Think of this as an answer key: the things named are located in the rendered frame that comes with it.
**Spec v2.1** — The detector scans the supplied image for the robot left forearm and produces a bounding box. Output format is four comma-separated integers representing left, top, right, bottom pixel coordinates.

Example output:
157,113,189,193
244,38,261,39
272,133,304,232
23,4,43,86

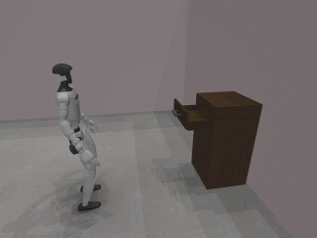
79,110,89,124

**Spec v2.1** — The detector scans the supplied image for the robot right forearm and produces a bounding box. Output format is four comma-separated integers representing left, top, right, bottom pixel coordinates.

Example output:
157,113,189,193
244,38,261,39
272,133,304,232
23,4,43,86
60,121,86,154

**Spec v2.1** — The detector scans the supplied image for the cabinet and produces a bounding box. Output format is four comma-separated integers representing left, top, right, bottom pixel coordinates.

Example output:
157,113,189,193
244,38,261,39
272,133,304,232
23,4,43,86
191,91,263,189

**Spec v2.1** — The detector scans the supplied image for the humanoid robot head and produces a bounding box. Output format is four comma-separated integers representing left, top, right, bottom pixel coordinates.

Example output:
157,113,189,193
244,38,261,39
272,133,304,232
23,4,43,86
52,63,73,92

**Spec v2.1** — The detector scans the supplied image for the robot right hand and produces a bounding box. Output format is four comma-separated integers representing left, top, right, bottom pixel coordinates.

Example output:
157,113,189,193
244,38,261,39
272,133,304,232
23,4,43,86
80,150,100,171

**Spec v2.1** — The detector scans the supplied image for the handle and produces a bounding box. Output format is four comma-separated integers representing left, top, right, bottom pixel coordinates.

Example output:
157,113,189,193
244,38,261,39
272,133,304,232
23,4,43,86
171,109,181,117

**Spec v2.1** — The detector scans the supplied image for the drawer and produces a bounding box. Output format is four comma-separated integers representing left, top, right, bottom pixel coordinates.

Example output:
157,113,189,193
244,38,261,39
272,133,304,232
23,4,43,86
173,98,215,131

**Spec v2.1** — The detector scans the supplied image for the right robot foot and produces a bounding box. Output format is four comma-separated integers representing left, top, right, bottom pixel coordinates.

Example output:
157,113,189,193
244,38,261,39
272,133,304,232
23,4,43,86
77,201,101,211

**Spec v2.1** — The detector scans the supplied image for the robot left hand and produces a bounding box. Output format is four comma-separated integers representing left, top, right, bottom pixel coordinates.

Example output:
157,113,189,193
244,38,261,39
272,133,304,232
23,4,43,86
85,120,99,134

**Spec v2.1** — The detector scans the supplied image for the right robot upper arm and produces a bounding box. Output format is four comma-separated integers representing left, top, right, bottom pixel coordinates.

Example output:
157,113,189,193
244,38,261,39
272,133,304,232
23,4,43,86
56,92,71,129

